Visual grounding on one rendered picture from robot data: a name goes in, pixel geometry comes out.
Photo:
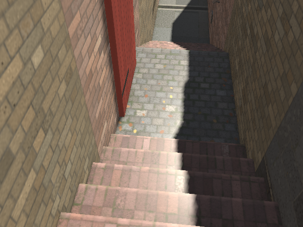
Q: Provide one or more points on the stairs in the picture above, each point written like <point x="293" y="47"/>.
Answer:
<point x="144" y="181"/>
<point x="182" y="46"/>

